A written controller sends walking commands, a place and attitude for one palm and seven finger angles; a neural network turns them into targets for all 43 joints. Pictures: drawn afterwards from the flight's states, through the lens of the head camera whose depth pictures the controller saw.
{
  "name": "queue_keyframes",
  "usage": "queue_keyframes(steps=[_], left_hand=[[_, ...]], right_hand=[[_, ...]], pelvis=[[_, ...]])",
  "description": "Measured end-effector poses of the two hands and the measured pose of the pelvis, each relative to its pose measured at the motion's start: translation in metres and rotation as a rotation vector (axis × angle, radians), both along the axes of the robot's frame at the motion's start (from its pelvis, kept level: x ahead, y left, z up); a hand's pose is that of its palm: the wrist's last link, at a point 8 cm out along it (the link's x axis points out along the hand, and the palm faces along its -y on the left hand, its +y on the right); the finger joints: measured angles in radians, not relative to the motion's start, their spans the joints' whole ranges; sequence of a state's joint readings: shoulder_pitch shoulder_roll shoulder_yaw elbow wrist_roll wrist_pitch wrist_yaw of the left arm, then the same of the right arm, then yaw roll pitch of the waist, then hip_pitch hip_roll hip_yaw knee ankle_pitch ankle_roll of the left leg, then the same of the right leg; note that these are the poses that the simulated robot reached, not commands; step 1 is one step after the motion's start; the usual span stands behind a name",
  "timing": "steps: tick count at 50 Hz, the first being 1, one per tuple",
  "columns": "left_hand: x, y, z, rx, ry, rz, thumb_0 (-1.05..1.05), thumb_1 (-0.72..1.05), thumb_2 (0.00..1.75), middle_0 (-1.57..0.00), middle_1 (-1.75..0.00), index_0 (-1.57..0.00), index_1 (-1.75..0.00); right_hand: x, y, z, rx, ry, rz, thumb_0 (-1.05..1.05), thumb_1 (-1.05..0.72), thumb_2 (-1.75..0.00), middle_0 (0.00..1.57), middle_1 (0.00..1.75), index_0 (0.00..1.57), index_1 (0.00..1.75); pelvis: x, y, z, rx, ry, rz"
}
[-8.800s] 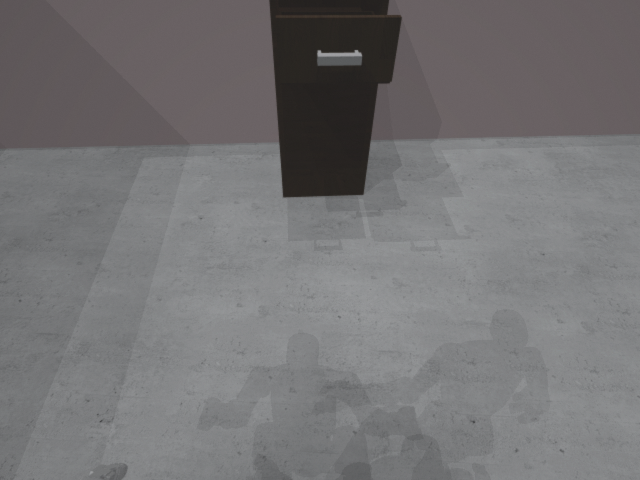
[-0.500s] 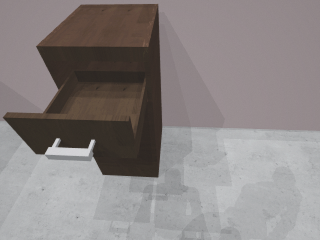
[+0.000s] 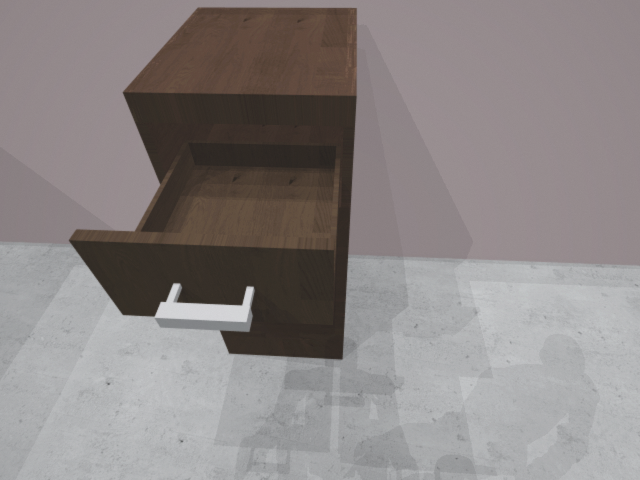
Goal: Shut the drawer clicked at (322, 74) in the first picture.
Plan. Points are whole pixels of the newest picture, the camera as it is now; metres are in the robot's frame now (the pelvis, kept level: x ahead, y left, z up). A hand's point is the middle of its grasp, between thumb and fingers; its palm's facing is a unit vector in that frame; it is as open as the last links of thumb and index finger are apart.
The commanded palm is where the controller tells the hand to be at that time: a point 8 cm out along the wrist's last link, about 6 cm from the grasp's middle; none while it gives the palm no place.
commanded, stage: come to a stop and stand still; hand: left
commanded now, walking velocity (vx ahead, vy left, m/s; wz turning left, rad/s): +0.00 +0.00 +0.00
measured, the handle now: (208, 303) +0.34 +0.18 +0.03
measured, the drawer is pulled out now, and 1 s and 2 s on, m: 0.28 0.28 0.28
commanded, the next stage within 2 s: look again from close up in 1.88 s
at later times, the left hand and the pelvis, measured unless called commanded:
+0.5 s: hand out of the picture +0.09 +0.16 -0.16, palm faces +0.02 -0.97 -0.25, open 7.2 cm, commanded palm none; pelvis +0.03 -0.02 +0.00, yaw -1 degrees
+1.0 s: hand out of the picture +0.03 +0.18 -0.17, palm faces +0.02 -0.97 -0.23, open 7.3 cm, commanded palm none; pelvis +0.02 +0.00 +0.00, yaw +0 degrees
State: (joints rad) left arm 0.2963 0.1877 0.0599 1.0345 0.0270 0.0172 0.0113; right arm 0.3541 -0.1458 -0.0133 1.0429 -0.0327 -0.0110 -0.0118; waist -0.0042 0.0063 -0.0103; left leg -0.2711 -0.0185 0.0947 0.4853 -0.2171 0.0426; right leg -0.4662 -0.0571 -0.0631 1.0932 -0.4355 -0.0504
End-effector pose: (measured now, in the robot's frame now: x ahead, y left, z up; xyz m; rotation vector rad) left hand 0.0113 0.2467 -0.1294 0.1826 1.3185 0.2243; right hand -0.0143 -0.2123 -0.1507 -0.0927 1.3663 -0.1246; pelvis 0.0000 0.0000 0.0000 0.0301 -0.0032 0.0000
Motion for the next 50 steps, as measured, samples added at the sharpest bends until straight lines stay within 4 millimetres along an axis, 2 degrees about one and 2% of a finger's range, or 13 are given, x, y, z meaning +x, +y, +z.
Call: queue_keyframes(steps=[5,9,13,17,23,30,35,42,46,50], left_hand=[[0.046,-0.008,0.012,0.0,-0.084,-0.047,0.0,0.91,0.9,-0.2,-0.3,-0.2,-0.3],[0.073,-0.023,0.008,0.007,-0.129,-0.068,0.0,0.93,0.9,-0.2,-0.3,-0.2,-0.3],[0.086,-0.032,0.009,0.001,-0.131,-0.086,-0.01,0.96,0.9,-0.2,-0.3,-0.2,-0.3],[0.09,-0.036,0.008,-0.008,-0.125,-0.082,-0.01,0.96,0.9,-0.2,-0.3,-0.2,-0.3],[0.08,-0.036,0.005,-0.006,-0.1,-0.061,-0.01,0.94,0.9,-0.2,-0.3,-0.2,-0.3],[0.047,-0.032,0.0,-0.006,-0.032,-0.043,0.0,0.93,0.9,-0.2,-0.3,-0.2,-0.3],[0.027,-0.033,-0.002,-0.028,0.006,-0.024,0.0,0.92,0.9,-0.2,-0.3,-0.2,-0.3],[0.009,-0.036,-0.002,-0.045,0.035,-0.036,0.0,0.92,0.9,-0.2,-0.3,-0.2,-0.3],[0.006,-0.03,-0.005,-0.032,0.037,-0.043,0.0,0.91,0.9,-0.2,-0.3,-0.2,-0.3],[0.015,-0.019,-0.01,-0.034,0.01,-0.039,0.0,0.91,0.9,-0.2,-0.3,-0.2,-0.3]], right_hand=[[-0.009,0.021,-0.004,0.058,0.048,-0.018,0.0,-0.91,-0.9,0.2,0.3,0.2,0.3],[-0.007,0.025,-0.013,0.085,0.07,-0.04,0.0,-0.91,-0.9,0.2,0.3,0.2,0.3],[0.004,0.021,-0.013,0.085,0.076,-0.061,0.0,-0.91,-0.9,0.2,0.3,0.2,0.3],[0.017,0.012,-0.008,0.06,0.056,-0.068,0.0,-0.91,-0.9,0.2,0.3,0.2,0.3],[0.033,-0.009,-0.005,0.01,0.026,-0.047,0.0,-0.91,-0.9,0.2,0.3,0.2,0.3],[0.038,-0.027,-0.002,-0.026,0.005,-0.031,0.0,-0.91,-0.9,0.19,0.3,0.2,0.3],[0.03,-0.025,0.003,-0.033,0.014,-0.019,0.0,-0.91,-0.9,0.19,0.3,0.2,0.3],[0.02,-0.012,0.003,-0.004,0.036,-0.005,0.0,-0.91,-0.9,0.19,0.3,0.2,0.3],[0.026,-0.011,-0.001,-0.008,0.023,-0.021,0.0,-0.91,-0.9,0.2,0.3,0.2,0.3],[0.034,-0.008,-0.001,-0.029,-0.005,-0.035,0.0,-0.91,-0.9,0.2,0.3,0.2,0.3]], pelvis=[[0.013,0.003,0.004,0.013,0.016,-0.004],[0.022,-0.004,-0.003,0.036,0.017,-0.013],[0.031,-0.009,0.0,0.009,0.006,-0.004],[0.036,-0.013,0.002,0.009,0.001,-0.008],[0.03,-0.017,0.002,0.01,-0.006,-0.016],[0.02,-0.018,0.001,0.002,-0.009,-0.006],[0.019,-0.016,0.003,-0.002,-0.011,-0.006],[0.017,-0.014,0.005,-0.004,-0.011,0.0],[0.016,-0.008,0.0,-0.024,0.003,0.004],[0.021,0.002,-0.003,-0.047,0.011,0.006]])
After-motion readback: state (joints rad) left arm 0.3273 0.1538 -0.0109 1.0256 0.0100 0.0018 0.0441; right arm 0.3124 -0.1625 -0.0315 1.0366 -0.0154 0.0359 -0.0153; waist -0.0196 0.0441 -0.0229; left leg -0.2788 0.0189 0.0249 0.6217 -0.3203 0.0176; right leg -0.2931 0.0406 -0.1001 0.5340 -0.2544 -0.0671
